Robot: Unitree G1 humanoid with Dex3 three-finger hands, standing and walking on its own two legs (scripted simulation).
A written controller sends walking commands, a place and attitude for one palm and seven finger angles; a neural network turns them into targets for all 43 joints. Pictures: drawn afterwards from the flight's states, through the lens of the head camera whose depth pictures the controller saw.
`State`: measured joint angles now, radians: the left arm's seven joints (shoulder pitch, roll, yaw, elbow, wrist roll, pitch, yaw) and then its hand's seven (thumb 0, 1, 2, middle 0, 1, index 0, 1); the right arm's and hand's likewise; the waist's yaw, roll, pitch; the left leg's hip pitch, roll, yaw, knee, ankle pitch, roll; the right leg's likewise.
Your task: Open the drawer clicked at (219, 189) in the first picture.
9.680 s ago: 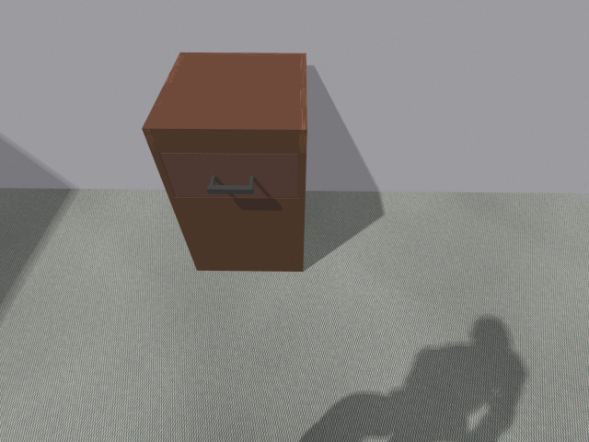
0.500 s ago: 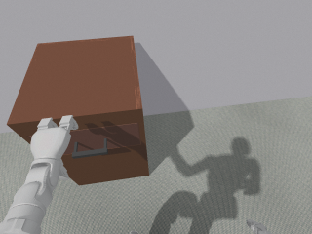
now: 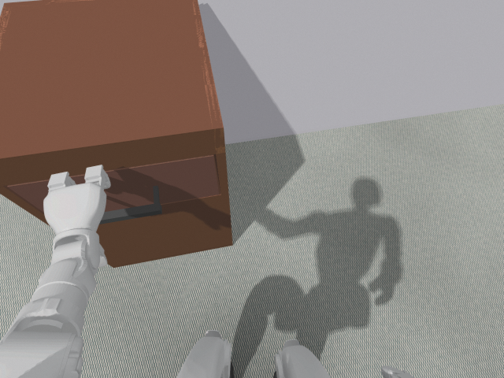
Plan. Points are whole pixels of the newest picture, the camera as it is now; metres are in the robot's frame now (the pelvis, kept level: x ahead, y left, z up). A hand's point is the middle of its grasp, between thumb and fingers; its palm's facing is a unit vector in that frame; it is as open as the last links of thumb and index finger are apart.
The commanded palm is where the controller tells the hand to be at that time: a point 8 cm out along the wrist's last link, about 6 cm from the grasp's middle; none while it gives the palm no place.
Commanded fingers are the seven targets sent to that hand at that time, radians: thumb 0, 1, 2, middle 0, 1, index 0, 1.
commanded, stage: move the hooked fingers above the handle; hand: left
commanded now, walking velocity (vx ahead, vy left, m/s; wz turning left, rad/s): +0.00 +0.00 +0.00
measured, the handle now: (129, 204) +0.45 +0.27 -0.16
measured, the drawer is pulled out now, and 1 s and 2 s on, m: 0.00 0.00 0.00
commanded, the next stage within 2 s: none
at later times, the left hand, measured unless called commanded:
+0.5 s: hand (117, 215) +0.41 +0.26 -0.10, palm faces -0.04 +0.01 -1.00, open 13.7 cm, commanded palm +0.40 +0.25 -0.05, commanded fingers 0.00 -0.50 0.30 -0.30 -1.20 -0.30 -1.20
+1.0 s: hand (114, 215) +0.41 +0.27 -0.11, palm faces +0.00 -0.01 -1.00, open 13.7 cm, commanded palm +0.40 +0.25 -0.05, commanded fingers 0.00 -0.50 0.30 -0.30 -1.20 -0.30 -1.20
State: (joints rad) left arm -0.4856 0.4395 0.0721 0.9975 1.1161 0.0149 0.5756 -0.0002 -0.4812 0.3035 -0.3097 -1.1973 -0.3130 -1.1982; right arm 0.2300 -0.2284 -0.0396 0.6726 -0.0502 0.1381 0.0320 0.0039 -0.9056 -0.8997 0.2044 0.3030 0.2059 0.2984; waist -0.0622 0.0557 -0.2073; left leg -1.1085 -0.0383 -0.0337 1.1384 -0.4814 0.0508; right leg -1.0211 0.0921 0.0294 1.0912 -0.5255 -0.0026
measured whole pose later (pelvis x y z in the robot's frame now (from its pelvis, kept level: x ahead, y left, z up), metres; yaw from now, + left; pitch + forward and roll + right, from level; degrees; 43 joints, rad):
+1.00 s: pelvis -0.03 -0.02 -0.06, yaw +0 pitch +32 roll -4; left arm -0.64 0.50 0.10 0.99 1.10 -0.03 0.59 0.00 -0.48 0.30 -0.33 -1.21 -0.34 -1.21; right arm 0.21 -0.24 -0.02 0.71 -0.05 0.08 0.02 0.00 -0.91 -0.90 0.20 0.30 0.20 0.30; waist -0.08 0.06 -0.19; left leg -1.41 -0.03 -0.07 1.38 -0.51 0.03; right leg -1.32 0.11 -0.03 1.34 -0.57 -0.02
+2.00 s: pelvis -0.03 +0.00 -0.05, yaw -1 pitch +30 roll -5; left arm -0.65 0.48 0.07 1.08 1.14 -0.08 0.59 0.00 -0.49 0.30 -0.32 -1.23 -0.32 -1.20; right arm 0.26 -0.26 -0.02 0.69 -0.06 0.10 0.03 0.00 -0.90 -0.90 0.21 0.30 0.21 0.30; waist -0.10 0.07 -0.22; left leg -1.36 -0.02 -0.05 1.35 -0.52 0.04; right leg -1.26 0.11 -0.01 1.29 -0.56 -0.01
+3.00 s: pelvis -0.02 +0.00 -0.03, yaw -1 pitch +29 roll -5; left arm -0.61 0.45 0.06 1.03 1.11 -0.03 0.57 0.00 -0.48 0.30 -0.32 -1.20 -0.32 -1.20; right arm 0.23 -0.23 -0.02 0.69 -0.05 0.11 0.03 0.00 -0.91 -0.90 0.21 0.30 0.21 0.30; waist -0.09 0.07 -0.22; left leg -1.30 -0.03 -0.05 1.30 -0.51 0.05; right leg -1.20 0.10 -0.01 1.24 -0.55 0.00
